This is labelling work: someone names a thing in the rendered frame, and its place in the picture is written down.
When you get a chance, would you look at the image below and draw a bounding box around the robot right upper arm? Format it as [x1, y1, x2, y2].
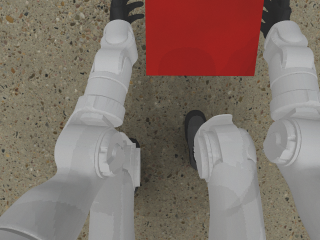
[263, 116, 320, 240]

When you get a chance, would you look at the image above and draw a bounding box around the right robot foot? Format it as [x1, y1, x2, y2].
[184, 110, 206, 170]

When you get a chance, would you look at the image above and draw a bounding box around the right robot hand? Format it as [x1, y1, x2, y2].
[260, 0, 292, 39]

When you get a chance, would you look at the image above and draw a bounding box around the robot left upper arm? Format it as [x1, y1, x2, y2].
[0, 124, 125, 240]

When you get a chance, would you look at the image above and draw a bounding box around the carton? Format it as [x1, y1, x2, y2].
[145, 0, 264, 76]

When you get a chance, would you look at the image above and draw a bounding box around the left robot foot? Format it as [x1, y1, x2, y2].
[129, 138, 141, 194]

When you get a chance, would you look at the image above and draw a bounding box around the robot right forearm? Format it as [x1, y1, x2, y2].
[263, 20, 320, 121]

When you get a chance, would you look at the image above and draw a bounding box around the left robot hand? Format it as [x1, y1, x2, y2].
[109, 0, 144, 24]

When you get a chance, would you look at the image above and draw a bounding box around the robot left forearm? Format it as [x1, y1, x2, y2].
[54, 19, 138, 159]

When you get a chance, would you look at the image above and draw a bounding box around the robot foot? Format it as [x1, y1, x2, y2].
[129, 138, 141, 194]
[184, 110, 206, 170]

